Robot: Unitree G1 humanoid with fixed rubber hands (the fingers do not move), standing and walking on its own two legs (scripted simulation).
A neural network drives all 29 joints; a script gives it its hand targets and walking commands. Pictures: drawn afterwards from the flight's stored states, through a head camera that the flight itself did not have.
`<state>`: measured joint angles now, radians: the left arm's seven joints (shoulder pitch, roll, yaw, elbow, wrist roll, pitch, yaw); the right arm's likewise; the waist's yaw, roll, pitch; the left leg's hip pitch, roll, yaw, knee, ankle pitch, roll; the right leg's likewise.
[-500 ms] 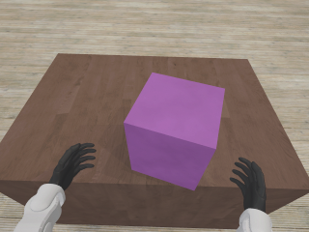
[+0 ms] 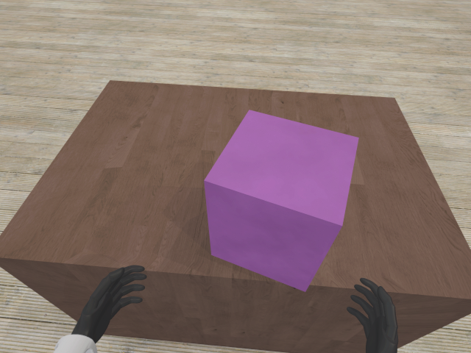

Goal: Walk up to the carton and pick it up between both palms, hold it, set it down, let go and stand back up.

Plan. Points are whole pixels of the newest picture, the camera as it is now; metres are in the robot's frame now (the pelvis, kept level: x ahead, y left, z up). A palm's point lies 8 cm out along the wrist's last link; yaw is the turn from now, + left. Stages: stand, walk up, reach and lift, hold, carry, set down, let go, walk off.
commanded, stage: set down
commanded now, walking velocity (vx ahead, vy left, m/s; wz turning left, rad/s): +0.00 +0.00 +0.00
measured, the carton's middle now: (277, 202) +0.40 -0.04 +0.01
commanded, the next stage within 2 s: let go in 1.16 s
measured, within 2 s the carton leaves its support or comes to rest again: neither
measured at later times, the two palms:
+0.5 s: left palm (111, 326) +0.17 +0.23 -0.03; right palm (385, 348) +0.17 -0.20 -0.04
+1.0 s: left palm (131, 323) +0.18 +0.21 -0.06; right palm out of the picture +0.17 -0.24 -0.07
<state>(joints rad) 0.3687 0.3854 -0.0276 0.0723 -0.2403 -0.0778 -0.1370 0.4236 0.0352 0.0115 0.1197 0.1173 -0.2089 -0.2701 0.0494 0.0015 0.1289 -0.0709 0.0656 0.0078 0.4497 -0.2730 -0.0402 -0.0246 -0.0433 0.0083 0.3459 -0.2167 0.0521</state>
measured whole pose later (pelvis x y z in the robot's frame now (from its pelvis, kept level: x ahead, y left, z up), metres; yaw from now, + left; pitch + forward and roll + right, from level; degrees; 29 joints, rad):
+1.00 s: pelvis +0.02 -0.02 +0.00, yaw -1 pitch -4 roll -1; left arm 0.19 0.19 0.03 0.45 -0.01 0.12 -0.03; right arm 0.21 -0.17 -0.02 0.65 0.00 -0.23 -0.04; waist 0.01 0.03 0.10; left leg -0.02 0.08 0.02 0.34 -0.23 -0.06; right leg -0.02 -0.03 0.01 0.31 -0.22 0.04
